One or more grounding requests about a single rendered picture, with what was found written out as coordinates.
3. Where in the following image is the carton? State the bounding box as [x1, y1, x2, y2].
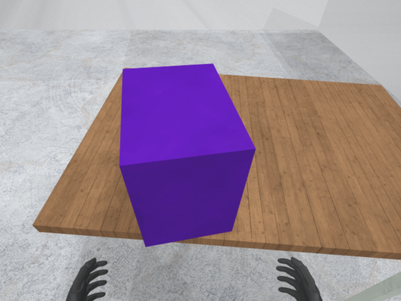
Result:
[119, 63, 256, 247]

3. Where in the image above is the left robot hand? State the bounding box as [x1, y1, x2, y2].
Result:
[66, 258, 108, 301]

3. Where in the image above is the table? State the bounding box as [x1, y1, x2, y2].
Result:
[33, 68, 401, 301]

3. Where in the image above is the right robot hand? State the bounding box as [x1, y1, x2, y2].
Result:
[276, 257, 322, 301]

